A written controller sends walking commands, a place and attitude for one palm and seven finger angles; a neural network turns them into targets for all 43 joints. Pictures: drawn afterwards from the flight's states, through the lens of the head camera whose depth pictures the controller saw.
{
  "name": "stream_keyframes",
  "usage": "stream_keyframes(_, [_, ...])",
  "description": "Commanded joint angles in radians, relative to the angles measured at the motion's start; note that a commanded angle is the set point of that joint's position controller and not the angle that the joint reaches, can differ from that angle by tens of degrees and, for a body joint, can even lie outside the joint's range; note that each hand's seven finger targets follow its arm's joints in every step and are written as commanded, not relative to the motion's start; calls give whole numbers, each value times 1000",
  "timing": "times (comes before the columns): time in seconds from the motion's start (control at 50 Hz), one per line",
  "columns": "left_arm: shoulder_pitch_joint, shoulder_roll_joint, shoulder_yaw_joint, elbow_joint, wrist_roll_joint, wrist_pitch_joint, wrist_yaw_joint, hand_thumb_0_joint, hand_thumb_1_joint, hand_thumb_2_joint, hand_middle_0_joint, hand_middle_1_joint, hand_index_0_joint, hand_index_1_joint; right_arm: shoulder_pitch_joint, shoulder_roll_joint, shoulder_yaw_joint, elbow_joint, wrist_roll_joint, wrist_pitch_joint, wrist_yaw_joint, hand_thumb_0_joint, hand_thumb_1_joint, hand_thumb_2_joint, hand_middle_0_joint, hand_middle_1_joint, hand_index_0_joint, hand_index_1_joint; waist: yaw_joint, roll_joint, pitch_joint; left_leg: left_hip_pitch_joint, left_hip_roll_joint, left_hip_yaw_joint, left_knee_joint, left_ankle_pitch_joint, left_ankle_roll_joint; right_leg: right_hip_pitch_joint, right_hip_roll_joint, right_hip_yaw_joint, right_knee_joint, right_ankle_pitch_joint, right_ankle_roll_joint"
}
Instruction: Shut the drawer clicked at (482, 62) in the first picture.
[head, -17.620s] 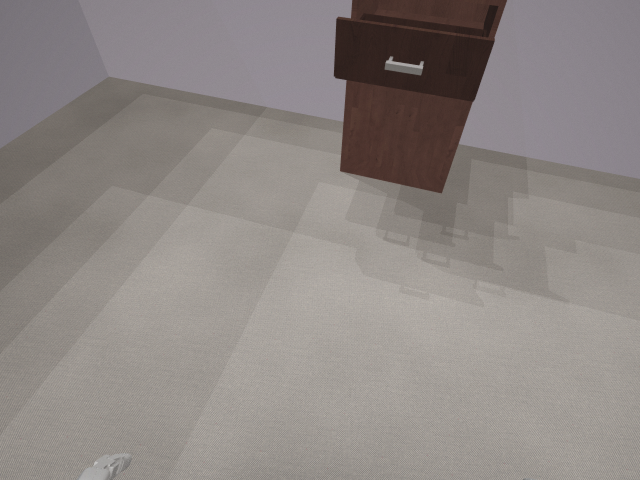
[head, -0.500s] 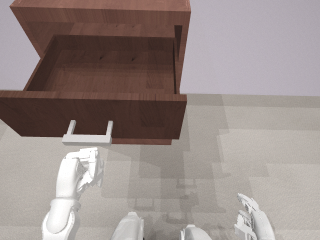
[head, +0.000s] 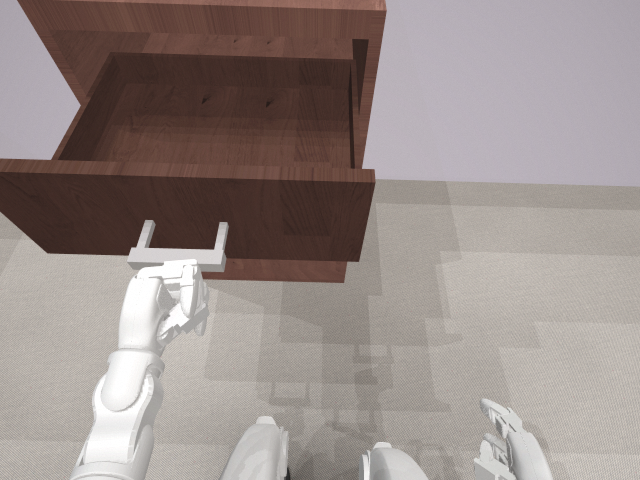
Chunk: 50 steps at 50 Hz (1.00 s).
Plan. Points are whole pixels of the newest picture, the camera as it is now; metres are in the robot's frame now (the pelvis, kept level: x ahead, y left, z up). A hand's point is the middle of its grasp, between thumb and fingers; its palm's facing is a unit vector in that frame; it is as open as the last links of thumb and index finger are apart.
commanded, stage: push the drawer shut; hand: left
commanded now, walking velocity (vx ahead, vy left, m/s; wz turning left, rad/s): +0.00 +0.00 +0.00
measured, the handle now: (181, 244) +0.39 +0.19 +0.04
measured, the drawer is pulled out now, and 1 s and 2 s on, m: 0.28 0.16 0.04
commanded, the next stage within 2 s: none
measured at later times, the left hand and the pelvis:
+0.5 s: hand (213, 251) +0.38 +0.15 +0.04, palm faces +0.00 -1.00 -0.04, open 3.2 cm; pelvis -0.01 +0.01 +0.00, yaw -1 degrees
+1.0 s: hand (219, 219) +0.43 +0.15 +0.04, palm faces +0.02 -1.00 -0.04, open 3.3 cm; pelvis -0.01 +0.01 +0.00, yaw -2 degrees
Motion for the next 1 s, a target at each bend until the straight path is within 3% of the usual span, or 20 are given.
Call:
stream_keyframes(0.0, [-357, 88, 23, -181, 4, -69, 15, 0, 900, 900, -1400, -1600, -1400, -1600, 2, -134, -51, -118, 6, -42, -11, 0, -900, -900, 200, 300, 200, 300, -55, 3, -327, 325, -8, -35, -140, 187, 19, 44, -4, 76, -202, 255, 22])
stream_keyframes(0.04, [-421, 118, 45, -161, 5, -67, 19, 0, 900, 900, -1400, -1600, -1400, -1600, 0, -138, -50, -107, 7, -41, -14, 0, -900, -900, 200, 300, 200, 300, -59, 15, -332, 321, -7, -33, -138, 167, 18, 37, -4, 85, -209, 235, 23])
stream_keyframes(0.06, [-432, 143, 65, -137, 10, -65, 25, 0, 900, 900, -1400, -1600, -1400, -1600, 9, -142, -50, -100, 7, -38, -16, 0, -900, -900, 200, 300, 200, 300, -62, -10, -331, 309, -6, -34, -136, 164, 21, 43, -1, 88, -211, 229, 24])
stream_keyframes(0.12, [-494, 119, 47, -107, 8, -62, 24, 0, 900, 900, -1400, -1600, -1400, -1600, 12, -139, -48, -97, 8, -38, -13, 0, -900, -900, 200, 300, 200, 300, -59, 18, -343, 329, -8, -36, -148, 157, 16, 38, -3, 82, -213, 221, 21])
stream_keyframes(0.16, [-511, 152, 80, -55, 10, -57, 30, 0, 900, 900, -1400, -1600, -1400, -1600, 21, -146, -48, -89, 8, -33, -15, 0, -900, -900, 200, 300, 200, 300, -60, -15, -334, 310, -6, -37, -148, 153, 19, 44, 2, 85, -217, 217, 22])
stream_keyframes(0.22, [-549, 130, 70, -21, 8, -57, 29, 0, 900, 900, -1400, -1600, -1400, -1600, 27, -141, -48, -89, 8, -28, -10, 0, -900, -900, 200, 300, 200, 300, -58, 3, -346, 319, -11, -30, -152, 163, 17, 55, -1, 89, -222, 237, 23])
stream_keyframes(0.26, [-576, 174, 111, 38, 10, -57, 31, 0, 900, 900, -1400, -1600, -1400, -1600, 39, -148, -46, -79, 8, -22, -9, 0, -900, -900, 200, 300, 200, 300, -58, -9, -319, 289, -10, -32, -152, 140, 17, 47, 3, 92, -226, 210, 22])
stream_keyframes(0.32, [-653, 160, 101, 80, 15, -69, 29, 0, 900, 900, -1400, -1600, -1400, -1600, 46, -143, -45, -73, 8, -16, -7, 0, -900, -900, 200, 300, 200, 300, -72, 1, -314, 294, -10, -29, -154, 135, 16, 32, 3, 92, -226, 209, 23])
stream_keyframes(0.36, [-679, 171, 113, 95, 17, -77, 30, 0, 900, 900, -1400, -1600, -1400, -1600, 59, -150, -47, -67, 4, -16, -4, 0, -900, -900, 200, 300, 200, 300, -68, 32, -336, 319, -9, -35, -153, 155, 14, 19, 5, 83, -214, 222, 19])
stream_keyframes(0.42, [-683, 174, 128, 113, 14, -84, 30, 0, 900, 900, -1400, -1600, -1400, -1600, 76, -151, -53, -66, 1, -10, 3, 0, -900, -900, 200, 300, 200, 300, -59, 15, -387, 350, -8, -37, -157, 204, 10, 44, 5, 80, -208, 273, 19])
stream_keyframes(0.46, [-700, 187, 135, 132, 19, -86, 32, 0, 900, 900, -1400, -1600, -1400, -1600, 86, -156, -54, -63, 2, -4, 4, 0, -900, -900, 200, 300, 200, 300, -65, 15, -388, 357, -7, -40, -155, 222, 11, 34, 9, 75, -199, 289, 18])
stream_keyframes(0.5, [-726, 150, 106, 147, 22, -88, 32, 0, 900, 900, -1400, -1600, -1400, -1600, 91, -152, -56, -58, 1, 0, 9, 0, -900, -900, 200, 300, 200, 300, -72, 26, -387, 374, -6, -41, -156, 222, 8, 13, 8, 71, -202, 282, 19])
stream_keyframes(0.56, [-786, 198, 144, 192, 29, -98, 39, 0, 900, 900, -1400, -1600, -1400, -1600, 110, -161, -56, -43, 0, 6, 8, 0, -900, -900, 200, 300, 200, 300, -80, -2, -367, 350, -5, -47, -153, 208, 11, 2, 12, 70, -199, 267, 19])
stream_keyframes(0.6, [-811, 175, 126, 198, 34, -107, 41, 0, 900, 900, -1400, -1600, -1400, -1600, 110, -155, -57, -42, -1, 10, 10, 0, -900, -900, 200, 300, 200, 300, -84, 19, -378, 363, -7, -41, -150, 217, 10, -3, 10, 74, -200, 278, 20])
stream_keyframes(0.64, [-833, 198, 153, 223, 34, -113, 42, 0, 900, 900, -1400, -1600, -1400, -1600, 117, -157, -59, -37, -3, 14, 11, 0, -900, -900, 200, 300, 200, 300, -80, 17, -383, 350, -8, -37, -146, 215, 10, 8, 10, 79, -199, 280, 20])
stream_keyframes(0.66, [-847, 210, 155, 243, 39, -113, 42, 0, 900, 900, -1400, -1600, -1400, -1600, 126, -162, -58, -31, -3, 16, 10, 0, -900, -900, 200, 300, 200, 300, -91, -1, -381, 347, -6, -41, -140, 221, 13, -1, 14, 76, -194, 287, 20])
stream_keyframes(0.8, [-927, 223, 170, 273, 42, -126, 34, 0, 900, 900, -1400, -1600, -1400, -1600, 147, -159, -59, -24, -7, 31, 13, 0, -900, -900, 200, 300, 200, 300, -89, 48, -446, 401, -5, -42, -135, 273, 10, -4, 16, 76, -187, 324, 18])
stream_keyframes(0.86, [-972, 223, 167, 310, 44, -127, 32, 0, 900, 900, -1400, -1600, -1400, -1600, 157, -162, -57, -16, -7, 34, 16, 0, -900, -900, 200, 300, 200, 300, -98, 59, -416, 400, -4, -52, -137, 254, 8, -38, 20, 69, -185, 295, 14])
stream_keyframes(0.94, [-1051, 243, 184, 388, 53, -136, 38, 0, 900, 900, -1400, -1600, -1400, -1600, 165, -162, -55, -5, -9, 42, 15, 0, -900, -900, 200, 300, 200, 300, -120, 9, -387, 338, -5, -45, -129, 203, 15, -40, 19, 79, -195, 263, 22])
stream_keyframes(0.98, [-1092, 261, 197, 419, 61, -147, 37, 0, 900, 900, -1400, -1600, -1400, -1600, 174, -165, -55, 4, -12, 41, 16, 0, -900, -900, 200, 300, 200, 300, -120, 34, -393, 354, -4, -53, -128, 201, 12, -69, 20, 73, -185, 247, 19])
